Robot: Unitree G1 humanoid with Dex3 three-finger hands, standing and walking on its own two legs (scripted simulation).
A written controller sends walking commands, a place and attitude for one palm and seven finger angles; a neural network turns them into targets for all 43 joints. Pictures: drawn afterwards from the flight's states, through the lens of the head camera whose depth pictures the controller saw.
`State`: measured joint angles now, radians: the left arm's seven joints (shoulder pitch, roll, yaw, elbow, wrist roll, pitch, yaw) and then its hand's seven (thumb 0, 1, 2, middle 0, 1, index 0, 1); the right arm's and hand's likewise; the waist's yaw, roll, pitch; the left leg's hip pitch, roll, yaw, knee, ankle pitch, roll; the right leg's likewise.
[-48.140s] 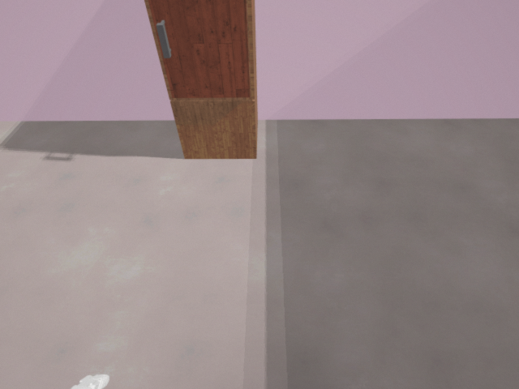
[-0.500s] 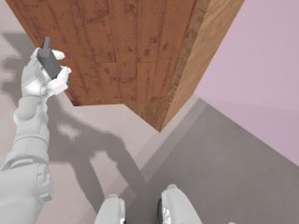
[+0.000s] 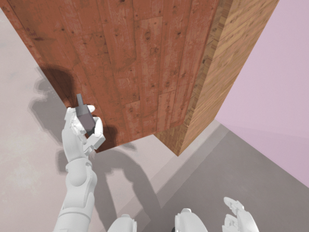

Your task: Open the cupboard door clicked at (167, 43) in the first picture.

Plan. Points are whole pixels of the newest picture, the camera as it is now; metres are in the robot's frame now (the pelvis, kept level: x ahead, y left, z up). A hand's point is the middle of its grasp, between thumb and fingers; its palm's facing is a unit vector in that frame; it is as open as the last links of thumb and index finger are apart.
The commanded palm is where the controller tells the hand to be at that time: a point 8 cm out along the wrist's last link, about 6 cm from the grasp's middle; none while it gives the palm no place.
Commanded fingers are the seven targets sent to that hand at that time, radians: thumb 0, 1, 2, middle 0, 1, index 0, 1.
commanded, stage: pull the door open along its arc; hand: left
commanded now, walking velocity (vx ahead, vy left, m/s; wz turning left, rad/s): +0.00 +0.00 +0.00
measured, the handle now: (88, 117) +0.40 +0.20 +0.03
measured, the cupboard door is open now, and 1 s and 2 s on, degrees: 66 88 90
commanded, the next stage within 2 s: open thumb and fingers to let go in 0.44 s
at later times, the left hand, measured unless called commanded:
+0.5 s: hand (129, 170) +0.26 +0.07 +0.04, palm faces +0.42 -0.91 +0.00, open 6.5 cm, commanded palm +0.20 +0.10 +0.03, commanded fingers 0.00 0.90 0.90 -0.40 -1.35 -0.40 -1.35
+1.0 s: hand (130, 170) +0.26 +0.07 +0.04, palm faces +0.43 -0.90 -0.02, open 11.5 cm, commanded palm +0.21 +0.11 +0.03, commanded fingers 0.00 -0.50 0.30 -0.28 -1.10 -0.28 -1.10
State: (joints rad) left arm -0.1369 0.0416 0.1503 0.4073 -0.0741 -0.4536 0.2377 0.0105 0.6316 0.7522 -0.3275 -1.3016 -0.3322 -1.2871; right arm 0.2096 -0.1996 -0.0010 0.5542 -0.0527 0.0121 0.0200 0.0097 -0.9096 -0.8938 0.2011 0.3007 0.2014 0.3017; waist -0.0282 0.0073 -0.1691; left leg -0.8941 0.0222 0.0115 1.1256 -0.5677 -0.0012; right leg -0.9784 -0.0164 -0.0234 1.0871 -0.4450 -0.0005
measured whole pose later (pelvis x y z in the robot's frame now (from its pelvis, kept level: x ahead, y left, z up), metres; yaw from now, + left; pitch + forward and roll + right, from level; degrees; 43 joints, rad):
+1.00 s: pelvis -0.02 -0.03 -0.01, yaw +4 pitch +15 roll +1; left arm 0.18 -0.09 -0.21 0.15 0.11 -0.37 0.55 0.00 -0.12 0.47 -0.33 -1.24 -0.32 -1.24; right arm 0.18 -0.19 -0.01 0.58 -0.09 -0.10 -0.01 0.01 -0.91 -0.89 0.20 0.30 0.20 0.30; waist 0.01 0.03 -0.17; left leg -0.87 0.01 -0.06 1.15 -0.55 -0.05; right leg -0.94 -0.04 -0.09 1.15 -0.47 -0.05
